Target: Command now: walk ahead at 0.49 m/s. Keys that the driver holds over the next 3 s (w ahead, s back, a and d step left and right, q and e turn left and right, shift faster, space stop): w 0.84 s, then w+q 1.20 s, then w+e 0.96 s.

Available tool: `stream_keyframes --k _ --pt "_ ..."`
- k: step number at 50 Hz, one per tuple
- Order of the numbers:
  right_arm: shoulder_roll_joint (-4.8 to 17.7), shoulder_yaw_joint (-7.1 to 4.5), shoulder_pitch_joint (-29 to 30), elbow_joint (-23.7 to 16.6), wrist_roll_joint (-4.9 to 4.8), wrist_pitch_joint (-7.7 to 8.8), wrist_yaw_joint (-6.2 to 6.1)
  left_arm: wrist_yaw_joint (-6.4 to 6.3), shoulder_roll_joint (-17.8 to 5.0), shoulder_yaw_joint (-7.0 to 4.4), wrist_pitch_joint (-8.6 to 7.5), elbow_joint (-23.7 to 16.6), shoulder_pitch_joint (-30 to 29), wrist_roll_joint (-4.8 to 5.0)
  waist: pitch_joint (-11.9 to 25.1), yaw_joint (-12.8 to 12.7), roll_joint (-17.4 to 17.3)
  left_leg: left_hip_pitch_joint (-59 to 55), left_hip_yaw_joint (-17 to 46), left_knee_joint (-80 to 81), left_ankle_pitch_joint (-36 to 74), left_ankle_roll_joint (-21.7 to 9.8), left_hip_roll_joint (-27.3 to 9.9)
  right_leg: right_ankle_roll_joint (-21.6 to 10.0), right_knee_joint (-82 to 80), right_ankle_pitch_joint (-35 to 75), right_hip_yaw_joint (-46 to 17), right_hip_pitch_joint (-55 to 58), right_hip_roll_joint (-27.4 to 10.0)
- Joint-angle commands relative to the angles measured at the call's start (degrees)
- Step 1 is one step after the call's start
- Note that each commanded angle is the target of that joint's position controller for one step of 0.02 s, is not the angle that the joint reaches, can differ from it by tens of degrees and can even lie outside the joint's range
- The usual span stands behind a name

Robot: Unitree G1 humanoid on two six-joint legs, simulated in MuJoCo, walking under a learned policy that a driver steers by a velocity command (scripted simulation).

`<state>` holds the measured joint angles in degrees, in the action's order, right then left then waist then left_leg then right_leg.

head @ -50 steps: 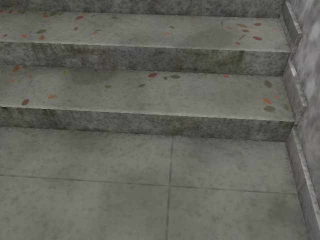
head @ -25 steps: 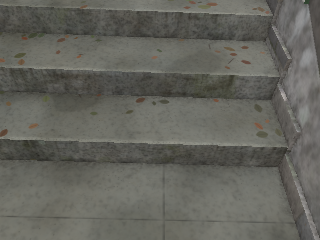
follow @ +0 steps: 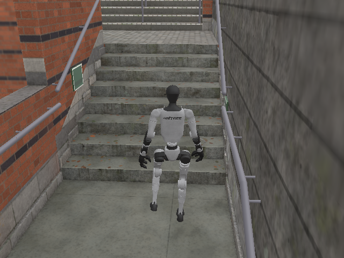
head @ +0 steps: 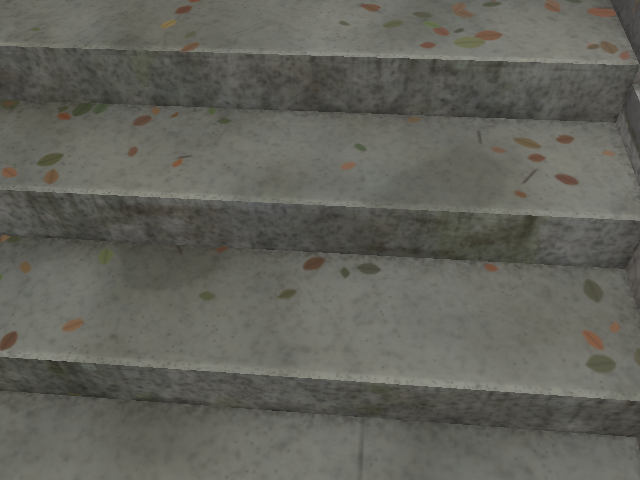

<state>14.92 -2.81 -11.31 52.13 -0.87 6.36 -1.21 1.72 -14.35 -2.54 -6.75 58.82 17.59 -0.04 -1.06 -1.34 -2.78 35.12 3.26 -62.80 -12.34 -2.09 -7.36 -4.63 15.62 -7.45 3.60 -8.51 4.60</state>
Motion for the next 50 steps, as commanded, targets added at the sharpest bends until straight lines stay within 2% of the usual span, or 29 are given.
stream_keyframes --k 1,5,10,12,13,14,15,16,17,18,19,20,23,26,31,33,36,37,38,40,42,43,44,45,46,47,48,49,50 --pt "2.2 -0.51 -0.8 -2.9 0.59 -0.2 0.14 -1.0 -8.0 -1.2 -0.36 -2.5 -1.0 0.4 -2.4 2.3 5.7 4.5 -0.2 6.8 8.5 1.7 -2.4 -9.5 -10.7 9.0 -11.6 -2.3 -16.4" --pt "1.6 0.09 8.3 -5.5 -0.51 0.23 0.48 -1.56 -9.8 -1.47 0.64 -2.8 1.2 0.57 -3.4 -0.5 6.6 1.5 -2.8 23.6 19.3 1.9 0.5 -6.5 -10.1 9.5 -7.2 -0.7 -13.9" --pt "3.4 0.31 14.9 -7.5 -1.72 0.44 2.05 -2.27 -8.9 -1.26 0.72 -1.3 4.6 1.34 -4.7 -2.5 7.3 -0.9 -2.9 32.2 18.7 0.4 1.6 -5.3 -8.3 7.8 -7.6 7.3 -18.1" --pt "4.7 -0.15 13.3 -7.9 -1.25 0.19 2.57 -2.0 -9.4 -1.37 1.17 -0.9 3.8 1.7 -3.6 -1.1 7.9 -2.7 -3.3 34.1 13.7 -1.5 2.8 -4.5 -4.6 13.1 -7.5 12.3 -18.8" --pt "5.8 -0.82 9.7 -6.8 -0.54 0.25 2.45 -1.89 -10.9 -1.79 1.57 -0.7 2.8 1.6 -1.6 1.0 7.8 -7.1 -4.5 34.1 11.5 -2.7 4.1 -3.8 -0.2 21.5 -6.7 13.2 -18.4" --pt "7.5 -1.86 3.0 -5.1 -0.02 0.26 2.3 -1.92 -10.1 -1.41 1.82 -1.0 2.0 1.42 2.7 4.6 6.6 -16.2 -5.8 34.7 10.2 -3.7 6.0 -2.7 8.4 29.5 -5.4 12.2 -16.6" --pt "11.0 -3.34 -7.8 -2.2 0.31 -0.05 1.97 -2.12 -8.2 -0.4 2.13 -2.2 1.7 0.16 11.1 8.9 3.5 -32.8 -2.2 33.0 13.1 -5.9 2.8 -1.2 22.6 26.5 -3.4 4.9 -13.5" --pt "17.1 -4.69 -15.3 -0.8 1.22 -0.2 1.89 -1.41 -1.9 1.64 1.49 -2.7 9.3 -0.42 20.4 6.9 -11.6 -56.9 19.0 34.3 9.7 -14.2 -11.4 2.5 45.7 3.6 -0.8 -18.0 -4.7" --pt "13.7 -3.8 -17.0 0.3 1.07 -0.1 2.56 -0.94 -2.3 1.72 0.31 -1.9 8.6 0.53 24.8 7.5 -15.4 -60.7 37.7 45.4 -0.2 -17.2 -15.9 2.4 57.5 -25.2 -7.7 -29.0 -0.6" --pt "10.6 -2.61 -11.7 -0.9 0.91 0.54 2.75 -0.74 -8.8 0.09 -0.72 -3.3 2.7 2.35 16.6 7.1 -9.1 -52.9 31.4 46.6 -5.3 -13.2 -13.8 0.4 61.1 -22.2 -10.9 -33.5 -5.0" --pt "8.7 -1.84 -5.1 -2.5 0.89 0.66 2.67 -1.0 -9.4 -0.08 -0.98 -4.9 -2.7 2.72 10.1 5.5 -4.6 -43.7 23.8 48.1 -1.9 -11.1 -12.0 -0.5 59.7 -16.6 -8.8 -33.7 -8.4" --pt "7.1 -1.08 -0.9 -3.1 1.14 0.8 2.83 -1.43 -8.6 -0.2 -0.65 -5.0 -4.3 2.0 5.9 3.5 -1.2 -35.1 17.7 50.1 4.5 -10.7 -10.2 -0.2 56.7 -11.9 -7.7 -30.9 -10.9" --pt "5.6 -0.5 1.3 -2.2 1.39 1.13 3.11 -2.13 -4.4 -0.11 1.51 -3.4 -0.9 0.83 4.3 -0.2 -1.9 -25.4 7.3 54.1 16.3 -10.2 -5.4 1.0 51.3 -6.9 -6.9 -22.1 -12.6" --pt "7.1 -0.77 -1.4 -0.3 1.39 1.07 2.39 -2.31 -4.0 -0.36 2.4 -4.7 -3.9 -0.02 2.4 -0.6 -0.9 -24.7 1.6 54.6 26.4 -11.1 -4.2 2.9 45.6 -1.8 -5.9 -25.2 -12.2" --pt "7.1 -0.48 -6.2 1.4 1.17 -0.54 1.18 -1.97 -2.9 -0.19 2.96 -5.8 -10.0 0.37 0.8 1.9 -1.5 -28.0 1.4 57.1 12.3 -11.0 -4.8 4.5 36.1 5.2 -4.3 -28.6 -11.5" --pt "6.3 -0.06 -10.1 3.7 1.43 -1.46 0.7 -1.71 -3.0 -0.3 3.35 -6.4 -12.1 0.38 -1.1 3.1 -2.4 -37.0 6.6 56.9 8.1 -12.2 -8.8 3.8 46.7 0.2 -4.7 -41.4 -12.3" --pt "4.2 0.6 -22.3 8.7 1.49 -3.63 -0.08 -1.09 0.1 0.2 2.92 -7.8 -13.8 2.6 -4.2 5.8 -3.5 -56.4 13.5 52.2 13.4 -15.7 -16.3 4.5 90.0 -21.1 -7.0 -74.2 -10.9" --pt "3.1 1.13 -22.8 9.2 1.55 -4.06 -0.31 -0.97 1.9 0.99 2.66 -9.0 -14.6 3.59 -5.6 5.2 -3.5 -58.4 12.3 49.7 12.7 -14.9 -16.8 4.3 103.6 -27.8 -9.3 -82.9 -10.5" --pt "2.5 1.29 -22.0 8.9 1.47 -4.04 -0.62 -0.84 2.1 1.66 1.9 -11.2 -16.1 4.04 -6.9 4.1 0.4 -57.8 9.8 48.9 10.2 -12.9 -15.7 4.2 104.0 -28.7 -11.4 -86.8 -11.7" --pt "1.6 1.75 -22.4 9.2 1.51 -4.32 -1.07 -0.4 3.4 3.23 0.97 -14.7 -20.4 2.95 -8.3 4.9 3.2 -54.2 7.4 48.6 6.3 -10.0 -13.5 4.8 103.0 -29.0 -9.1 -90.1 -12.7" --pt "2.0 2.2 -21.9 9.8 1.48 -4.79 -2.08 0.12 7.2 5.78 1.05 -19.5 -24.3 2.68 -10.7 4.9 -1.6 -46.7 5.6 50.3 7.5 -8.7 -13.0 6.2 108.4 -32.1 -5.0 -92.7 -13.0" --pt "2.7 2.21 -19.7 9.3 1.22 -4.41 -2.74 0.14 7.7 7.03 0.74 -23.8 -29.1 2.05 -12.7 4.3 -1.1 -40.3 3.3 52.2 8.7 -6.8 -11.5 6.5 103.2 -32.2 -3.4 -90.5 -14.2" --pt "3.5 2.19 -17.6 8.9 -0.61 -4.82 -3.37 0.51 8.2 8.66 0.08 -29.1 -33.0 0.75 -12.8 2.8 0.7 -30.4 0.7 55.7 7.1 -5.0 -8.3 6.3 87.8 -28.9 -1.6 -82.5 -16.6" --pt "5.7 1.56 -14.0 6.6 -1.15 -4.78 -3.54 1.52 8.0 9.63 -0.59 -31.2 -32.1 -1.04 -7.1 0.7 6.5 -9.6 -1.7 67.7 10.4 -6.6 -7.2 3.7 67.7 -14.4 3.0 -47.1 -15.6" --pt "6.8 1.12 -15.6 6.5 -1.82 -3.9 -2.94 1.0 6.4 8.55 -1.03 -31.2 -30.8 -1.4 -2.4 0.6 4.1 -4.3 -1.6 68.9 25.8 -7.7 -5.5 3.5 61.6 -6.6 7.1 -25.6 -11.1" --pt "9.9 0.88 -14.8 6.5 -0.97 -2.94 -1.89 0.22 3.7 6.2 -1.5 -29.4 -21.9 -1.47 7.8 -4.0 -4.3 -11.4 -3.0 60.8 65.0 -8.1 -5.6 2.4 65.2 -5.1 9.3 -12.3 -5.2" --pt "14.6 -0.16 -14.0 7.1 0.35 -3.04 -1.27 -0.85 -1.7 3.3 -0.81 -25.0 -4.8 0.26 16.6 -12.7 -12.5 -24.4 -3.2 48.1 89.2 -5.3 -6.4 0.8 59.9 -9.2 4.6 -4.5 -2.8" --pt "16.4 -0.98 -13.6 7.8 -0.45 -3.57 -0.84 -1.43 -7.2 1.4 0.52 -24.1 3.1 -0.34 21.7 -18.0 -16.7 -33.9 -1.3 33.8 95.5 -1.8 -5.6 0.0 45.8 -12.2 -1.3 -1.8 -2.0" --pt "11.1 -0.28 -13.5 6.2 0.87 -2.7 -0.89 -1.98 -16.9 -1.67 1.12 -19.6 10.0 -1.96 25.0 -15.8 -2.0 -26.6 3.3 13.9 60.0 0.6 -2.2 -2.8 39.0 2.2 -22.0 9.3 -12.0"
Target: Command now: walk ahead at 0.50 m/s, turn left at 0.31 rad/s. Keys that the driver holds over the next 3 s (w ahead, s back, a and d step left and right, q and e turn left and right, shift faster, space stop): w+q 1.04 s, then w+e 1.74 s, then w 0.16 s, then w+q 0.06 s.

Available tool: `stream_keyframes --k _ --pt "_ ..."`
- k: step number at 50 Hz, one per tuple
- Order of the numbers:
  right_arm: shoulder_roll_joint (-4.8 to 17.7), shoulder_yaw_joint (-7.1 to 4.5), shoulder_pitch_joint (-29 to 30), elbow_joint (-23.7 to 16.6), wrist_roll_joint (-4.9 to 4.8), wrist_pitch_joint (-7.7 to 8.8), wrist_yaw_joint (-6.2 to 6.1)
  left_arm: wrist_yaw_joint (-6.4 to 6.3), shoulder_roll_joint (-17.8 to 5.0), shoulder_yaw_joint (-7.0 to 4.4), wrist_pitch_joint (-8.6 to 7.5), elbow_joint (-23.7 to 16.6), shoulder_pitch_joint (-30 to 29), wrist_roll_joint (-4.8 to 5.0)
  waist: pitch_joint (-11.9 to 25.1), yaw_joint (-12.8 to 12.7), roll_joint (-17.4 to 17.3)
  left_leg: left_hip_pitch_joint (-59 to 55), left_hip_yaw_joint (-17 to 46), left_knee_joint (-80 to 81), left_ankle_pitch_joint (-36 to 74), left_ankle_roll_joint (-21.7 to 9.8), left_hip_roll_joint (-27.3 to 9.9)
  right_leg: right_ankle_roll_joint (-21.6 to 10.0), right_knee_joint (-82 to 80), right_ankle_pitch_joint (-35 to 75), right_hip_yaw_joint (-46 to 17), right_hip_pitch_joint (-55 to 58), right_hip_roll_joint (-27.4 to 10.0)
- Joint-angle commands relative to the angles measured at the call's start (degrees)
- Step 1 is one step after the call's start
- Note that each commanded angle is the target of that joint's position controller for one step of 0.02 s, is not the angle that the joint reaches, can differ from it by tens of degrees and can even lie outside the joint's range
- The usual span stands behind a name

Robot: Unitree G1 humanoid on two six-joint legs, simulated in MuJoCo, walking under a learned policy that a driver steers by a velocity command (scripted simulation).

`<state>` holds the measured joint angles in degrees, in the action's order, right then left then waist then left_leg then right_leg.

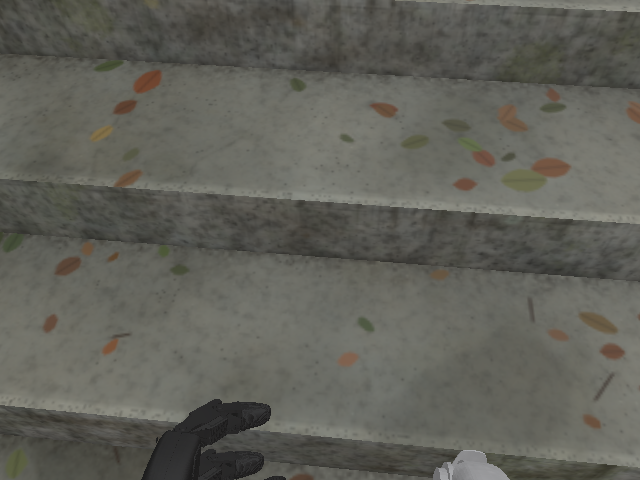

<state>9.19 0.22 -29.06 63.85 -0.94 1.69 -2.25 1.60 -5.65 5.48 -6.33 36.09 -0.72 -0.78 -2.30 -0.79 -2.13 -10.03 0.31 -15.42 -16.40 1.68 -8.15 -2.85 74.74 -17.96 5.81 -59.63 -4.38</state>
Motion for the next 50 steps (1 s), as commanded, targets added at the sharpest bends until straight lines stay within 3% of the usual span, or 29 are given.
stream_keyframes --k 1,2,3,4,6,8,11,15,17,21,24,28,29,30,31,32,33,34,35,36,37,38,39,41,42,45,47,48,50 --pt "6.8 -2.26 -2.0 -6.2 0.98 3.94 2.06 -1.98 -30.1 -10.38 1.15 9.1 35.8 -4.56 35.0 -9.1 30.1 28.7 14.0 -55.5 1.2 -2.8 14.0 -7.8 -45.6 17.8 -53.7 66.4 -16.0" --pt "6.3 -2.82 -4.6 -5.7 -0.18 6.12 4.35 -1.89 -24.7 -9.02 0.89 6.3 32.8 -5.08 37.8 -7.2 20.7 32.5 24.4 -73.0 -3.1 -3.5 15.8 -9.3 -47.9 25.4 -59.4 68.0 -20.7" --pt "2.3 -2.76 2.0 -8.9 -2.09 5.15 4.74 -1.06 -20.4 -8.88 0.92 8.5 27.1 -1.82 29.3 -4.6 15.1 40.3 17.1 -78.8 -0.5 -2.9 14.3 -8.4 -53.2 0.3 -56.7 58.8 -20.8" --pt "1.6 -1.99 10.4 -12.5 -1.71 3.51 3.99 -0.28 -14.8 -7.97 0.88 11.3 22.9 1.16 14.9 -3.0 8.3 44.7 11.1 -77.2 2.2 -4.4 9.4 -5.1 -53.0 -17.5 -46.9 47.0 -16.6" --pt "2.8 -2.12 14.0 -15.2 -1.88 1.04 3.27 -0.21 -4.9 -5.85 1.03 15.8 15.7 -1.22 3.7 1.2 8.3 45.8 8.4 -82.6 8.1 -8.1 5.4 -3.1 -50.1 -20.2 -29.7 31.1 -14.2" --pt "2.8 -1.89 12.6 -16.4 -2.09 0.8 3.32 -0.32 -1.1 -5.14 -0.1 19.0 17.1 -2.2 1.0 2.9 6.0 51.8 10.4 -90.0 11.8 -11.7 5.9 -2.8 -52.5 -11.1 -23.2 31.8 -14.4" --pt "-0.7 -0.09 13.1 -17.5 -1.37 -0.53 3.45 0.5 -2.5 -5.4 0.32 22.5 19.6 -1.61 0.1 5.1 4.4 63.5 10.5 -91.8 14.7 -13.5 5.1 0.5 -53.8 -1.5 -9.7 36.5 -12.4" --pt "2.9 -1.15 17.0 -20.2 -0.44 -2.76 2.24 -1.49 -6.7 -5.76 1.85 19.6 18.2 -2.88 -2.4 4.4 5.6 71.6 5.7 -89.1 15.8 -6.7 6.3 -2.4 -60.7 -3.5 -1.1 35.2 -12.2" --pt "1.4 -1.03 17.7 -19.1 -0.15 -3.28 0.74 -2.18 -6.5 -5.1 2.54 19.8 25.1 -3.4 -3.0 0.9 5.3 78.5 2.8 -98.9 14.9 -4.1 7.6 -4.4 -60.8 -5.6 -2.0 40.6 -15.2" --pt "-0.1 -0.65 25.8 -22.2 -0.05 -2.8 0.39 -3.19 -6.9 -5.15 2.95 20.6 33.3 -3.06 -4.8 -3.4 6.7 91.8 2.7 -99.0 13.2 -3.8 5.6 -3.8 -59.3 -1.8 0.0 54.6 -16.4" --pt "-3.5 0.87 31.4 -25.4 -0.7 -2.84 1.66 -4.04 -4.2 -4.5 3.21 21.3 36.9 -2.08 -6.0 -4.3 7.2 99.5 4.1 -101.5 8.9 -5.4 4.4 -2.9 -59.9 2.8 0.8 61.7 -17.0" --pt "-2.8 2.04 40.2 -32.8 -1.76 -1.92 3.93 -6.8 -6.7 -5.32 4.62 21.0 37.5 -0.98 -7.2 -4.0 6.5 96.6 -2.4 -83.1 9.2 -5.2 0.9 -2.0 -67.0 7.9 3.9 63.5 -16.2" --pt "-2.7 2.94 42.6 -33.8 -1.19 -1.53 5.47 -7.33 -8.8 -5.69 4.89 20.5 37.6 -0.14 -7.2 -5.1 6.0 87.9 -10.2 -70.3 7.5 -5.4 0.5 -3.2 -72.6 13.7 7.0 60.6 -15.4" --pt "-5.8 4.08 46.7 -36.3 -2.27 -1.02 6.86 -7.81 -10.9 -6.36 5.56 22.0 37.3 0.69 -7.3 -4.0 7.5 77.7 -11.8 -60.1 1.8 -7.3 -0.6 -2.9 -74.9 32.5 8.7 59.6 -16.7" --pt "-4.1 3.22 44.9 -36.4 -2.46 -0.69 7.54 -7.8 -11.8 -6.4 5.66 22.0 36.7 0.85 -5.3 -1.9 6.8 64.5 -19.7 -55.8 -3.9 -8.9 5.2 -2.4 -70.6 60.7 12.3 57.6 -15.1" --pt "-1.6 1.38 38.9 -34.7 -2.2 0.21 7.69 -7.6 -16.0 -6.78 4.66 22.3 36.1 -0.01 -2.1 2.8 13.3 52.5 -23.7 -60.2 -6.7 -10.9 11.3 -3.0 -60.7 102.9 12.9 55.9 -16.6" --pt "2.9 -0.91 27.7 -32.2 -1.66 0.32 7.63 -7.12 -21.4 -8.01 3.68 20.6 32.3 0.62 3.6 9.3 20.0 44.8 -19.9 -54.8 -4.9 -14.4 13.2 -4.4 -51.1 120.7 11.2 60.3 -17.9" --pt "8.8 -3.73 13.9 -27.4 -1.11 0.01 6.84 -6.15 -23.8 -8.51 3.01 18.4 26.9 1.73 12.2 15.9 21.0 31.4 -15.5 -44.4 -1.7 -18.0 16.4 -4.9 -37.0 123.2 11.6 61.4 -14.6" --pt "15.5 -6.25 8.2 -26.6 -0.78 -1.62 5.21 -4.67 -19.4 -7.68 1.0 15.3 31.5 0.84 20.0 14.8 10.1 6.6 12.1 -35.7 -13.9 -24.6 9.3 -1.6 -16.0 99.3 6.9 36.1 -8.9" --pt "21.3 -7.64 9.2 -26.2 -0.93 -2.46 2.56 -1.69 -12.7 -5.92 -2.31 13.7 28.6 -0.36 29.2 10.0 -8.2 -0.1 52.3 -4.5 -28.7 -30.7 -6.3 1.8 8.2 8.1 -1.2 27.8 7.3" --pt "16.3 -5.59 8.8 -24.9 2.76 -1.71 1.9 0.73 -14.2 -8.1 -4.07 13.7 25.3 0.85 35.6 9.3 -4.2 0.4 61.4 3.7 -31.8 -26.0 -9.1 -0.3 28.1 8.5 -18.0 25.5 8.3" --pt "12.3 -4.53 7.0 -20.5 2.53 -0.54 2.32 1.11 -10.7 -8.01 -3.77 9.1 17.2 2.77 24.2 7.8 0.5 8.3 54.1 3.6 -28.0 -19.0 -7.6 -1.5 34.3 7.8 -16.5 18.9 6.7" --pt "7.6 -2.91 7.5 -18.5 1.28 0.87 3.05 -0.09 -6.5 -6.48 -3.28 3.5 8.2 2.46 11.0 5.9 0.9 18.4 44.1 -1.1 -20.5 -16.7 -5.1 -2.9 42.2 4.2 -13.9 10.3 5.3" --pt "-0.1 -0.36 11.3 -14.4 1.52 1.96 5.27 -0.43 1.1 -2.92 -2.61 0.7 9.7 0.12 5.3 -2.4 4.1 30.8 22.8 -8.7 -6.8 -12.6 2.5 -7.7 48.8 4.5 -13.1 4.2 1.8" --pt "-1.5 -0.03 13.3 -14.3 1.75 1.85 5.7 0.27 1.7 -2.33 -1.91 0.3 12.4 0.11 4.4 -4.6 2.8 32.4 19.6 -8.7 -3.0 -12.6 3.9 -8.0 52.0 5.3 -12.6 1.1 1.9" --pt "2.4 0.25 18.9 -16.1 1.68 2.89 6.01 -0.09 -4.4 -2.6 0.13 -0.9 13.9 0.51 0.4 -8.8 2.7 42.5 9.9 -3.5 3.7 -11.2 6.6 -5.2 35.2 10.6 -9.0 0.8 -0.2" --pt "1.7 1.06 9.2 -12.6 2.93 2.58 6.09 -0.9 -1.2 -1.52 1.09 -2.1 10.5 0.44 1.3 -5.0 -2.7 37.5 15.1 -5.0 4.4 -13.2 3.8 -2.2 57.9 8.3 -4.7 -11.8 1.7" --pt "2.0 1.4 7.3 -11.6 2.37 2.16 5.89 -0.75 0.2 -1.01 1.35 -3.2 9.4 0.84 0.0 -4.7 -4.1 35.9 17.1 -4.7 -1.4 -12.7 3.5 -1.9 61.6 6.1 -5.3 -17.2 1.4" --pt "3.9 0.95 6.1 -10.5 1.23 0.72 5.55 -0.92 1.3 0.24 0.86 -7.4 2.4 -0.26 -0.8 -3.1 -3.3 34.1 18.1 -4.2 -8.4 -10.1 5.4 -1.4 49.9 8.1 -4.6 -21.5 0.1"
Over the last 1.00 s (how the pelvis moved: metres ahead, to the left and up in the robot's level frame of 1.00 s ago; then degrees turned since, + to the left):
0.58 -0.01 -0.01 1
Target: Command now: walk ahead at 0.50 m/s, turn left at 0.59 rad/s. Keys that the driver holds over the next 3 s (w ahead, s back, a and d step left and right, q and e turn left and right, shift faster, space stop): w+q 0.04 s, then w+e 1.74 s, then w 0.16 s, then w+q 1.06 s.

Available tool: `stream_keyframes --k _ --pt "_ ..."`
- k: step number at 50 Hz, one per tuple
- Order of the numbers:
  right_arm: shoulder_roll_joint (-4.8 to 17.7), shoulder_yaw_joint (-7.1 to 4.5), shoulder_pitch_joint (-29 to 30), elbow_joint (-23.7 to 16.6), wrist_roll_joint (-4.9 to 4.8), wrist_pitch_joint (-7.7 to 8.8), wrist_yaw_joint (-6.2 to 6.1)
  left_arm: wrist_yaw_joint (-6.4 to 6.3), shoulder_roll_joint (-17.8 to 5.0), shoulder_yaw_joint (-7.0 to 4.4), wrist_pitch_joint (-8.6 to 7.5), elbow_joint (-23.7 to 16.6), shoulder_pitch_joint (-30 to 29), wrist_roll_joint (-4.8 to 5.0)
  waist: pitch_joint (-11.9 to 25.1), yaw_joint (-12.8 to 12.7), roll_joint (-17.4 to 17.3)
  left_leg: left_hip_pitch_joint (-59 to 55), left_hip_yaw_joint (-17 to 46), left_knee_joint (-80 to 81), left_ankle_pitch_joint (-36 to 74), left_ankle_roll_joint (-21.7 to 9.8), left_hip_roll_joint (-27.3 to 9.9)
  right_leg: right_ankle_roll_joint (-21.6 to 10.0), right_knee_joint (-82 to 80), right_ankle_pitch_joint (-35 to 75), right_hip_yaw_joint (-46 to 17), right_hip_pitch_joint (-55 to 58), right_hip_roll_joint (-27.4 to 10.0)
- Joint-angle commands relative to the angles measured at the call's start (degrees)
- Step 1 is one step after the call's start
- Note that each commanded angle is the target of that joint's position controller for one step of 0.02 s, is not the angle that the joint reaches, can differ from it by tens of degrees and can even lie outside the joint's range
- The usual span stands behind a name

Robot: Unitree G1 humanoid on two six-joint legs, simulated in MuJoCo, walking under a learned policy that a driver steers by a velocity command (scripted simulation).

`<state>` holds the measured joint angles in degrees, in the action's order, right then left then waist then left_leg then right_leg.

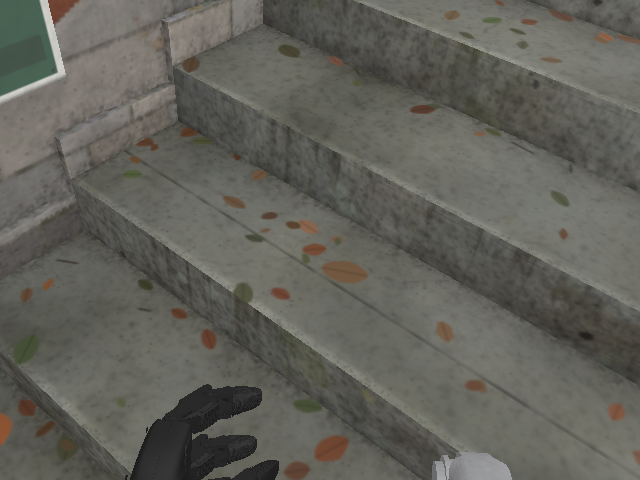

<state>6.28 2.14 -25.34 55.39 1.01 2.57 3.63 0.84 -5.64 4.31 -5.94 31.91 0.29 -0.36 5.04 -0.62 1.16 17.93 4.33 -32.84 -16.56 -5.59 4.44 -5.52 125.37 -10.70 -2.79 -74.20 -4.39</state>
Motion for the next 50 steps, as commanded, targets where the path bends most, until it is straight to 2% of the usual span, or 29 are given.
stream_keyframes --k 1,3,6,8,10,11,12,13,14,16,17,18,22,24,25,30,33,35,38,39,41,42,43,44,45,46,47,48,50 --pt "7.2 -1.25 0.8 -2.0 -0.14 -0.87 -1.18 -0.28 0.9 1.54 -0.03 -5.4 -4.2 -1.3 -7.8 -0.7 -6.6 5.4 16.1 14.6 -7.1 -3.4 -6.7 2.3 -5.5 2.4 5.6 -7.3 -0.1" --pt "7.6 -1.76 -0.8 -2.2 -0.42 -2.2 -3.63 -0.56 0.5 2.37 -0.85 -8.8 -11.2 -2.16 -5.2 2.1 -6.7 2.7 18.1 21.8 -1.0 -7.6 -9.1 5.3 -21.3 2.0 9.9 -2.1 -0.1" --pt "9.5 -3.21 -4.0 0.2 -1.91 -2.35 -5.91 -0.92 -0.4 1.14 -0.8 -6.8 -9.9 -0.37 -2.7 2.5 -9.0 -14.4 15.9 27.8 14.8 -9.0 -16.5 5.0 -32.3 -2.5 9.9 1.9 -2.4" --pt "9.4 -3.19 -0.9 -0.9 -2.34 -3.38 -6.62 0.31 -3.0 -0.08 -1.21 -5.3 -5.9 0.47 -1.7 -1.5 -9.8 -17.6 4.5 24.1 46.3 -5.0 -14.3 0.6 -48.5 -8.3 13.4 17.2 1.1" --pt "13.9 -4.06 -0.3 -1.4 -0.61 -3.16 -6.25 1.02 -8.0 -2.83 -0.84 -1.6 3.2 0.83 6.7 -5.7 -15.6 -23.0 2.4 14.6 95.6 -5.4 -16.8 -1.5 -54.8 -11.4 14.7 36.2 8.0" --pt "15.8 -4.37 1.9 -1.5 -0.05 -2.71 -6.19 1.37 -11.9 -4.38 -0.22 0.0 9.6 1.4 8.2 -9.6 -17.4 -26.4 1.0 5.6 103.3 -5.1 -17.0 -3.5 -64.1 -13.7 9.8 41.6 8.4" --pt "14.9 -4.61 3.0 -3.4 0.98 -1.59 -6.14 1.97 -15.4 -5.33 0.46 4.4 19.0 0.43 12.5 -12.3 -10.4 -20.2 0.4 -8.3 99.9 -7.3 -16.5 -6.3 -68.8 -14.1 -2.6 53.2 5.7" --pt "9.5 -4.26 0.6 -5.6 -0.56 -0.39 -4.55 2.25 -19.1 -6.76 1.0 8.3 24.5 -1.91 14.4 -8.6 16.6 -1.1 0.8 -28.5 62.1 -4.1 -5.6 -14.5 -91.8 -24.1 -31.4 67.5 -2.1" --pt "7.0 -3.58 4.0 -6.6 1.47 1.29 -2.55 0.33 -17.3 -6.73 2.18 11.9 26.9 -2.26 12.9 -6.9 26.1 12.2 4.6 -51.8 11.4 -1.5 4.1 -17.5 -112.7 -26.4 -58.3 71.5 -9.6" --pt "5.3 -2.54 13.2 -13.1 -0.81 3.47 0.45 -0.13 -7.2 -4.26 2.16 14.7 22.5 -2.34 -1.2 -1.9 4.6 24.3 8.0 -67.2 10.3 -3.1 0.2 -10.5 -108.2 -28.5 -46.3 56.9 -9.3" --pt "3.8 -1.72 17.7 -16.1 -0.35 4.14 0.54 0.46 -5.0 -3.52 1.41 16.8 20.8 -1.99 -7.3 0.8 -2.7 27.6 5.6 -67.8 9.4 -4.1 -1.6 -9.3 -105.6 -22.1 -35.0 48.9 -6.9" --pt "2.3 -1.17 15.2 -15.9 0.25 3.87 0.51 0.65 -3.1 -2.98 0.94 18.4 20.7 -1.75 -6.2 3.4 -3.6 28.2 4.1 -69.6 9.6 -4.6 -3.7 -8.7 -103.2 -17.7 -27.4 47.6 -4.3" --pt "0.8 0.94 11.2 -16.1 -0.29 3.09 -0.53 1.86 -4.7 -2.73 1.6 20.1 24.2 -0.64 -6.8 5.6 -2.4 42.4 -1.3 -76.1 8.7 -2.5 -6.6 -7.3 -105.1 -8.0 -17.0 52.7 -0.7" --pt "2.4 1.57 15.3 -18.9 0.96 3.53 -0.64 1.51 -7.3 -3.46 2.08 18.3 21.7 0.3 -7.1 5.9 -4.9 40.5 -3.7 -61.4 14.2 0.1 -9.1 -5.0 -106.3 -6.2 -12.3 46.9 1.9" --pt "1.7 2.05 20.6 -21.0 1.96 3.82 -1.2 0.63 -6.9 -3.57 2.26 18.0 23.7 1.03 -6.7 3.4 -4.1 38.4 -7.2 -56.7 15.9 2.6 -8.3 -5.9 -107.4 -2.0 -12.6 45.0 2.4" --pt "3.1 0.6 29.7 -22.0 -0.17 4.46 -3.5 -2.04 -8.6 -4.98 1.62 18.1 33.5 0.11 0.2 -3.6 5.2 33.8 -8.5 -33.4 20.6 6.6 -5.4 -5.7 -109.3 20.0 -14.4 63.6 -1.0" --pt "4.2 -0.44 35.6 -23.1 -0.75 3.92 -1.79 -2.68 -7.1 -5.25 3.47 20.3 41.6 -0.66 -2.7 -6.7 8.4 54.1 -7.0 -38.1 9.3 6.0 -5.0 -6.8 -104.9 26.8 -23.6 88.7 -6.2" --pt "2.3 0.24 42.3 -25.2 -0.75 5.18 -0.53 -2.81 -6.8 -5.59 5.05 22.8 49.2 0.51 -6.1 -9.4 7.5 74.3 -8.6 -51.2 -2.5 6.6 -5.0 -8.1 -102.7 26.5 -28.1 104.5 -8.0" --pt "-3.8 2.52 51.8 -30.9 -2.23 6.98 -0.28 -3.94 -3.2 -4.88 4.87 27.3 57.4 0.01 -13.0 -12.8 11.1 104.6 -4.6 -94.2 -29.3 7.2 -6.5 -11.7 -98.0 36.2 -33.7 113.1 -14.4" --pt "-6.2 3.94 53.9 -34.4 -2.61 7.12 -0.36 -4.37 -3.0 -4.94 4.56 27.9 56.2 -0.27 -15.1 -11.7 9.8 111.1 -2.4 -101.3 -36.8 7.0 -8.2 -9.8 -96.6 37.0 -31.7 111.6 -14.7" --pt "-10.5 7.49 64.1 -44.5 -0.65 8.45 0.72 -5.08 -1.9 -4.89 5.03 30.4 54.1 3.47 -17.3 -9.8 5.8 98.5 -5.8 -80.4 -36.2 5.9 -11.9 -3.2 -105.1 35.8 -24.7 93.0 -9.7" --pt "-6.4 7.45 60.9 -46.5 -0.21 9.28 1.54 -5.54 -2.1 -4.66 5.9 27.1 46.0 4.8 -14.0 -4.7 -1.3 59.2 -13.8 -52.3 -20.2 4.7 -11.1 -2.8 -117.4 36.3 -18.7 65.1 -5.4" --pt "-7.1 6.57 53.4 -46.4 1.2 9.27 0.72 -5.49 -4.5 -4.81 4.57 24.1 41.2 4.0 -2.3 0.0 0.1 7.2 -17.0 -41.2 4.9 3.7 -6.1 -3.4 -124.4 48.7 -19.6 37.4 -4.0" --pt "1.4 1.38 31.2 -40.2 0.61 8.53 -1.9 -4.4 -13.0 -6.42 1.99 22.2 35.7 2.93 14.5 10.0 8.1 -24.6 -13.8 -46.3 14.9 4.2 -2.7 -4.0 -116.6 72.3 -19.1 36.5 -3.5" --pt "12.6 -3.93 10.9 -35.5 0.33 6.03 -5.28 -3.34 -25.8 -10.03 1.03 20.4 27.1 3.37 23.1 22.5 16.3 -35.9 -2.1 -37.7 5.1 2.8 -3.9 -0.2 -103.2 86.4 -19.4 45.6 -3.4" --pt "21.4 -8.18 1.0 -30.7 -1.02 3.65 -7.26 -3.45 -28.3 -11.67 0.62 18.2 21.9 3.26 25.4 27.0 10.7 -36.0 6.6 -22.9 -5.4 1.7 -5.4 2.1 -87.5 81.3 -23.1 52.8 -1.5" --pt "25.6 -7.66 1.7 -26.2 -1.02 3.26 -6.64 -3.51 -12.8 -8.47 0.31 16.1 23.5 -2.37 24.2 14.4 -19.2 -36.4 27.3 -16.7 13.6 -2.1 -22.7 2.3 -65.0 -1.1 -19.0 49.0 8.5" --pt "22.5 -6.24 0.3 -25.0 3.49 3.04 -7.04 -0.84 -10.9 -8.75 -1.33 15.1 28.6 -1.39 29.1 12.3 -34.3 -30.5 55.4 9.5 22.1 -5.4 -27.8 2.8 -37.1 -4.1 -23.9 43.2 16.1" --pt "10.2 -3.88 14.1 -21.9 -0.58 2.57 -4.95 1.68 -2.2 -7.34 -0.27 13.3 28.4 0.15 8.8 1.8 -15.3 -10.9 42.5 14.1 9.1 -7.2 -27.1 5.1 -16.8 -2.8 -9.1 35.1 11.7"
Over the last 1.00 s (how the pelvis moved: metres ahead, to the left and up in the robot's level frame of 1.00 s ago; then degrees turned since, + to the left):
0.54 0.11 0.32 32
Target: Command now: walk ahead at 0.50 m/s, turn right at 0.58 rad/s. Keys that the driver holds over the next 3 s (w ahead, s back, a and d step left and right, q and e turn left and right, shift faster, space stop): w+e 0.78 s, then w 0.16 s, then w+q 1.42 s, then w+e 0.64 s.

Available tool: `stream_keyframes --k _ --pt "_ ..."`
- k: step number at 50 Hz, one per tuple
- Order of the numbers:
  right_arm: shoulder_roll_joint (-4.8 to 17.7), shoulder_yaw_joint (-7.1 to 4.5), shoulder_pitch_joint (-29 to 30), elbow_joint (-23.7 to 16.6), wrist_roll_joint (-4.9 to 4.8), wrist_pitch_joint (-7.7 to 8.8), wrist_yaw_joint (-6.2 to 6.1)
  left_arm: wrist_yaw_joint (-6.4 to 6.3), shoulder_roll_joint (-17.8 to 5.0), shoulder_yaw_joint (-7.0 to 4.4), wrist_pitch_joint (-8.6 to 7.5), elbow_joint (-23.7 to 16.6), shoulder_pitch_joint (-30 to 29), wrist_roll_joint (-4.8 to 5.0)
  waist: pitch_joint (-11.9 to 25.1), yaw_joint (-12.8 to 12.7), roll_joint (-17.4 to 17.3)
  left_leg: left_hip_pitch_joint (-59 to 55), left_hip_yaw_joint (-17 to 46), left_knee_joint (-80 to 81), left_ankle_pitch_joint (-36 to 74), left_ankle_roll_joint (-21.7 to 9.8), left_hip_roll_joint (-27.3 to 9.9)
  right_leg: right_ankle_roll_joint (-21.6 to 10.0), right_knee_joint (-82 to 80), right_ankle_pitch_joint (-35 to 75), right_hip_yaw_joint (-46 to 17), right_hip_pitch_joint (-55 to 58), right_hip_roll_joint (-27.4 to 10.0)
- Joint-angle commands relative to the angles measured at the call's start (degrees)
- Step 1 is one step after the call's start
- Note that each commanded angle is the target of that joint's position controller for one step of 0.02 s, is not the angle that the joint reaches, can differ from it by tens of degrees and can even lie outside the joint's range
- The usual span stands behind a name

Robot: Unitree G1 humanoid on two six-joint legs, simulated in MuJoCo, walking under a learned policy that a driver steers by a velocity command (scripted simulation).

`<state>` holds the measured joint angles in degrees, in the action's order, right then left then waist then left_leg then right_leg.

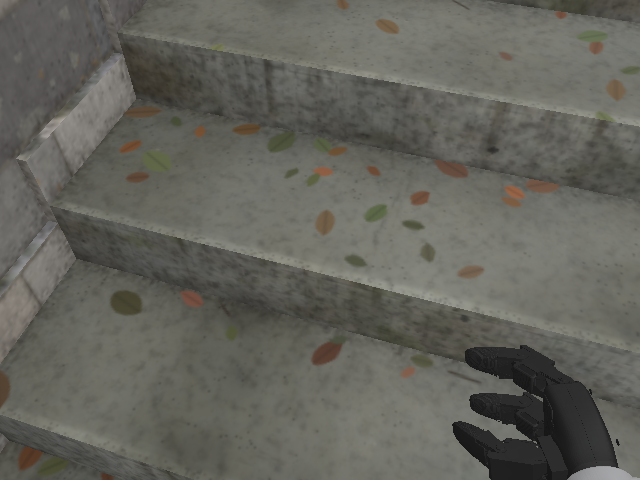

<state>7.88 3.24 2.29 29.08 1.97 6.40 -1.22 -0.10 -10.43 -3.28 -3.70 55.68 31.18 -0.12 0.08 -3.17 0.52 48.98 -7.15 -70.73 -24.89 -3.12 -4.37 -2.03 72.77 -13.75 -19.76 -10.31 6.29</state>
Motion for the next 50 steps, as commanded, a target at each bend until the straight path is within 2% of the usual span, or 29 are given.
stream_keyframes --k 1,3,6,8,9,13,15,18,19,21,22,24,25,26,27,28,29,30,31,32,34,36,38,41,43,45,47,48,50 --pt "2.0 -3.47 -11.8 8.3 -2.37 -1.43 0.63 3.55 4.7 1.8 -0.96 -11.8 -4.2 -0.67 8.4 1.3 -5.9 -34.6 45.6 50.1 1.9 -8.0 -17.2 -0.6 41.2 2.1 10.8 -32.5 -2.4" --pt "-3.3 -2.4 -12.3 15.8 -0.31 -0.42 1.54 4.05 2.9 2.73 0.34 -15.3 -9.8 0.37 1.1 -1.8 -0.7 -23.2 29.6 48.2 -1.6 -4.7 -14.3 -5.3 46.0 7.5 11.0 -36.0 -7.3" --pt "-3.2 -2.97 -18.0 22.5 0.58 -0.51 2.72 3.62 6.9 5.36 0.26 -16.9 -14.2 2.61 -1.3 -1.9 -0.8 -25.8 10.5 48.5 11.6 -2.0 -9.6 -8.8 43.1 11.0 8.4 -48.4 -8.2" --pt "-2.7 -2.06 -14.2 22.6 0.86 -0.81 2.61 3.28 4.7 5.58 1.68 -17.8 -16.4 1.72 -2.5 -4.0 -1.5 -18.7 1.9 50.4 16.9 0.0 -7.4 -6.8 36.9 17.1 11.0 -48.0 -8.0" --pt "-1.9 -1.48 -16.2 23.5 1.94 -0.71 2.6 2.75 4.5 5.64 2.38 -16.9 -17.2 1.34 -1.6 -3.1 -2.7 -19.9 1.5 50.9 19.6 -1.4 -8.1 -5.5 45.0 18.6 14.0 -50.9 -6.1" --pt "3.5 -1.65 -25.7 26.1 1.28 -1.84 2.2 2.15 5.8 7.28 2.59 -22.2 -28.0 1.28 -2.6 1.3 -2.0 -36.5 3.8 51.9 20.3 -1.1 -12.4 -4.4 57.8 12.0 12.3 -73.0 -6.7" --pt "3.1 -1.2 -29.4 26.4 1.39 -2.36 1.55 2.32 4.6 7.66 2.04 -25.5 -35.0 1.28 -3.6 3.3 0.1 -39.6 2.9 53.2 22.2 0.7 -12.3 -3.8 50.8 12.2 12.4 -76.2 -8.5" --pt "5.9 -1.59 -35.7 26.7 0.75 -2.76 -1.01 2.27 4.7 8.37 2.13 -29.2 -42.6 1.89 -2.6 7.0 -3.1 -43.6 2.2 57.0 17.7 -0.5 -12.5 -0.9 39.5 12.4 19.2 -76.3 -10.2" --pt "9.7 -2.8 -35.4 26.8 0.15 -2.69 -2.36 2.8 6.1 9.39 2.23 -30.7 -44.5 1.97 -1.7 6.6 -6.1 -44.1 1.2 64.0 22.7 -1.6 -14.5 -0.7 33.6 4.0 23.3 -72.0 -13.4" --pt "9.9 -3.68 -40.1 28.4 -1.16 -3.78 -3.67 3.83 6.0 9.8 2.19 -32.3 -50.9 1.71 -1.8 9.6 -2.5 -51.3 -1.7 66.9 26.9 -2.3 -14.4 -1.2 20.5 -2.0 26.5 -67.0 -15.1" --pt "10.3 -3.81 -37.2 27.8 -1.7 -3.55 -3.39 4.77 7.4 9.94 1.79 -31.7 -51.0 1.96 -2.2 8.6 -4.2 -51.4 -3.8 67.1 41.0 -2.8 -16.2 -2.8 13.4 -5.6 29.6 -59.6 -15.0" --pt "12.5 -3.4 -37.5 29.1 -0.63 -3.74 -3.02 5.14 5.3 8.43 0.57 -31.0 -46.0 1.39 5.0 3.2 -10.3 -48.0 -9.2 54.8 113.6 -2.9 -13.9 -7.1 6.2 -11.2 39.8 -33.2 -3.8" --pt "17.4 -4.51 -35.2 27.6 -0.78 -3.85 -2.9 4.79 1.9 6.67 0.73 -28.5 -36.7 1.43 9.8 -1.3 -17.4 -54.4 -7.5 47.0 126.0 -4.7 -15.5 -9.2 -0.4 -14.9 37.4 -28.2 -1.4" --pt "18.4 -5.04 -29.2 23.9 -1.07 -3.76 -2.18 4.82 -4.1 3.87 1.23 -25.4 -27.2 1.13 13.9 -6.3 -18.6 -55.5 -7.5 34.3 127.5 -4.8 -13.8 -11.8 -12.7 -13.3 32.7 -18.8 1.1" --pt "17.4 -4.96 -26.6 19.9 -0.52 -2.09 -1.24 4.4 -11.0 0.89 2.2 -22.8 -16.4 0.12 20.3 -9.9 -13.1 -36.9 -4.1 19.4 106.8 -3.2 -11.2 -16.0 -18.3 -5.9 13.7 4.2 -4.7" --pt "9.2 -3.34 -24.2 16.4 -0.77 0.46 1.11 2.48 -17.7 -1.47 3.57 -19.9 -10.7 0.12 24.4 -6.7 10.5 -15.0 -0.1 -5.3 30.8 1.2 4.2 -24.1 -44.3 -22.5 -23.3 16.9 -17.8" --pt "9.9 -5.06 -20.8 16.6 -1.85 2.35 3.36 0.66 -14.8 -0.8 3.51 -18.3 -10.2 -2.11 26.4 -5.3 9.5 -8.3 16.4 -27.1 15.8 0.6 7.4 -22.3 -58.4 -30.3 -40.0 15.3 -21.8" --pt "7.8 -5.6 -16.3 13.1 -3.19 2.12 4.0 0.8 -9.6 0.75 2.89 -15.7 -10.6 -2.04 13.8 -2.1 4.9 -0.9 17.8 -37.0 16.0 -0.9 6.0 -16.9 -59.1 -30.1 -35.5 5.8 -21.1" --pt "5.9 -4.48 -10.5 9.2 -2.55 2.17 3.67 2.13 -3.0 2.55 1.8 -13.7 -12.8 -1.29 3.6 0.7 -0.6 4.2 15.7 -40.9 17.0 -2.9 4.6 -14.1 -54.7 -24.3 -24.0 -5.1 -18.8" --pt "3.1 -3.45 -9.5 6.7 -0.75 2.15 3.47 2.62 1.0 3.55 1.31 -11.5 -14.5 -1.09 -0.3 3.8 -2.0 8.6 13.7 -47.1 16.1 -4.6 4.0 -12.4 -52.2 -15.7 -15.0 -10.1 -15.7" --pt "-1.3 -1.12 -15.3 6.4 -0.78 1.13 4.29 3.19 3.8 4.26 1.27 -8.0 -14.8 -1.34 0.5 8.3 -0.8 13.9 13.2 -56.3 14.8 -6.3 3.1 -9.2 -50.1 -5.2 -2.6 -10.1 -11.2" --pt "-2.7 0.42 -16.8 6.3 -1.11 0.82 4.55 3.41 2.7 4.25 1.45 -8.0 -15.7 -1.15 -0.2 10.6 -3.2 18.8 11.5 -54.0 17.4 -4.8 1.4 -7.8 -48.4 -0.3 4.4 -13.2 -10.2" --pt "0.0 0.81 -12.5 4.4 -0.94 0.43 4.07 2.79 0.0 4.0 1.43 -8.8 -18.1 -1.0 -2.6 11.1 -3.0 16.7 8.1 -40.7 21.1 -2.2 -0.4 -7.0 -52.6 -2.4 7.1 -21.5 -8.3" --pt "-4.0 2.65 -7.1 2.6 -0.73 -0.14 2.62 2.02 -1.6 4.4 1.19 -4.5 -9.4 -1.94 -0.2 7.0 5.1 28.2 4.4 -56.7 20.2 0.5 0.6 -10.3 -53.3 -3.4 1.6 -15.2 -10.9" --pt "-5.0 4.31 1.9 -1.8 -1.37 1.09 2.5 1.5 -2.9 4.09 2.35 -2.5 -4.4 -0.38 -1.5 3.6 4.3 37.6 4.7 -48.3 16.3 0.9 -1.4 -9.2 -54.4 -6.4 -0.8 -6.4 -12.4" --pt "-4.1 4.57 10.3 -5.2 -0.65 1.72 2.32 0.12 -1.6 4.22 2.92 -0.4 1.0 -0.32 0.1 -0.4 4.5 37.4 2.7 -36.0 17.4 1.9 -2.5 -9.5 -56.5 -3.6 -2.4 -0.6 -14.2" --pt "-4.8 5.32 16.2 -8.8 0.26 1.48 2.08 -2.21 -4.3 2.8 3.41 0.0 1.6 1.03 2.1 -0.6 6.5 20.2 0.7 -19.7 9.3 1.8 -4.0 -12.2 -69.2 4.7 -1.8 -3.2 -17.6" --pt "-2.6 4.0 11.5 -6.8 -0.92 1.12 2.91 -2.26 -4.8 2.49 3.09 -0.7 -2.4 1.49 3.8 2.4 6.8 8.0 -2.0 -8.2 8.1 0.3 -3.0 -11.0 -70.5 16.7 4.8 -2.3 -17.4" --pt "2.8 0.31 -2.6 -1.2 -1.65 0.53 2.76 -1.98 -9.6 1.8 2.4 0.2 -2.3 0.58 13.6 8.2 12.2 -14.1 -6.2 -4.3 2.5 -2.3 5.9 -9.6 -60.4 72.6 10.9 5.7 -17.9"
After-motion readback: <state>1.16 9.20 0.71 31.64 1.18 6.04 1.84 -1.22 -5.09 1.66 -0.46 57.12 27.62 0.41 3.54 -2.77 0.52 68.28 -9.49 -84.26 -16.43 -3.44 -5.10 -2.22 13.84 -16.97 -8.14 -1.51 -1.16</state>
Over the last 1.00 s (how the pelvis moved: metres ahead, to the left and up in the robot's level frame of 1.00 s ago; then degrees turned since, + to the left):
0.68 -0.03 0.21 -23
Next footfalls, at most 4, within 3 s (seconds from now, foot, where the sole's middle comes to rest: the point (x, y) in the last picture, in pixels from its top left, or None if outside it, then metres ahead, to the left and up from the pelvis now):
0.52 right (431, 469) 0.42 -0.12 -0.50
1.04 left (411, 220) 0.80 -0.08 -0.34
1.62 right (562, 61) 1.07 -0.36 -0.18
2.18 left None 1.44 -0.01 -0.02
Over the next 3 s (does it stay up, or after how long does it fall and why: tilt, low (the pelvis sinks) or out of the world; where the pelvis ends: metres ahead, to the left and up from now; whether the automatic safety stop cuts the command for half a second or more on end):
stays up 1.77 -0.04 0.75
